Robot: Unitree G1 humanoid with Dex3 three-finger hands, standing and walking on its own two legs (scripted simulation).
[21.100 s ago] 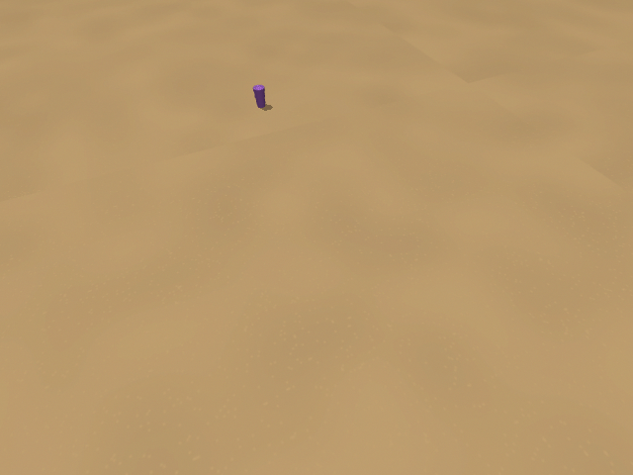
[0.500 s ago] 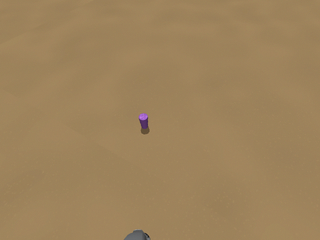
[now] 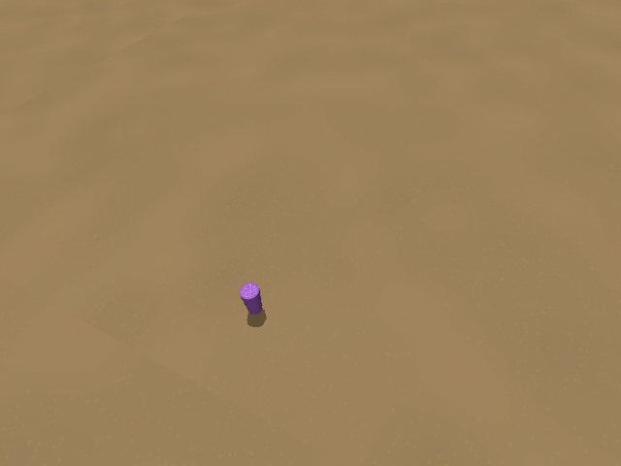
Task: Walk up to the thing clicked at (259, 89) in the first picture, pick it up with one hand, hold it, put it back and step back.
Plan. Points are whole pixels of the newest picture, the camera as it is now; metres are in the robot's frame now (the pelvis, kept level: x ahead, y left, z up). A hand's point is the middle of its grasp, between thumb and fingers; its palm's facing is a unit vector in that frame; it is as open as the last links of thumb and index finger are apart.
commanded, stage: walk up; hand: left
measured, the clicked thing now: (252, 300) +0.82 +0.27 -0.69
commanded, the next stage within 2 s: none
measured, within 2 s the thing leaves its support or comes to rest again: neither
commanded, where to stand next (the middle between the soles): +0.43 +0.03 m, yaw +0 degrees
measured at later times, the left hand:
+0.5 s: hand out of the picture +0.17 +0.29 -0.14, palm faces +0.04 -0.92 -0.38, open 7.4 cm
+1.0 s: hand (166, 337) +0.37 +0.28 -0.11, palm faces +0.00 -0.88 -0.47, open 7.4 cm
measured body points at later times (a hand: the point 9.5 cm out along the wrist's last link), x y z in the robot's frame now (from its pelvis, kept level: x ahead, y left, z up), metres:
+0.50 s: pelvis +0.18 +0.01 +0.00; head +0.20 +0.02 +0.45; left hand +0.17 +0.34 -0.12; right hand +0.31 -0.30 -0.10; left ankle +0.27 +0.13 -0.72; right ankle +0.10 -0.12 -0.70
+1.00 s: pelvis +0.32 -0.01 +0.00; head +0.35 -0.04 +0.45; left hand +0.37 +0.32 -0.08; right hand +0.39 -0.32 -0.13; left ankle +0.31 +0.13 -0.66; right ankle +0.39 -0.13 -0.72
